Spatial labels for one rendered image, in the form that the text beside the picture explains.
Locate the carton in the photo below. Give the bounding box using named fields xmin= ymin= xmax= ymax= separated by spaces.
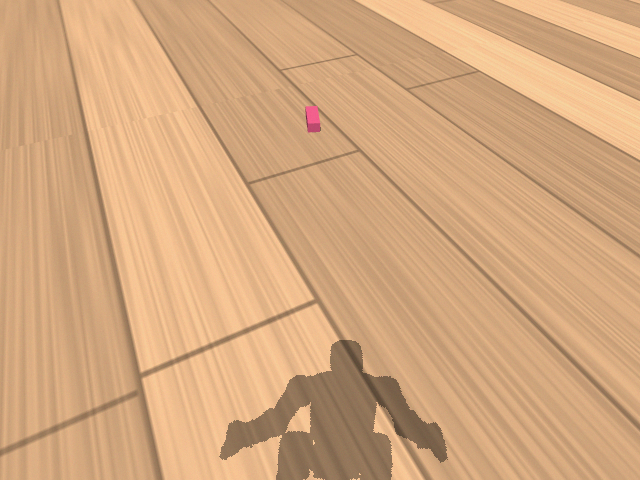
xmin=306 ymin=106 xmax=320 ymax=132

